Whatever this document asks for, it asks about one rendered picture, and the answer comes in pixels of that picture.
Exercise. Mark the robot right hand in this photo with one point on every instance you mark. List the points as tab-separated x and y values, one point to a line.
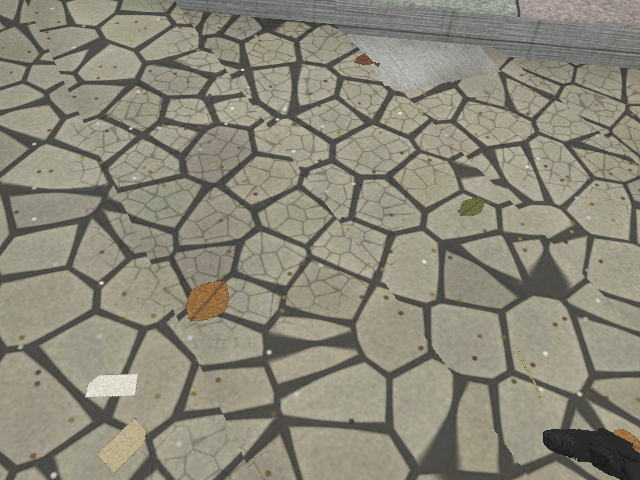
606	451

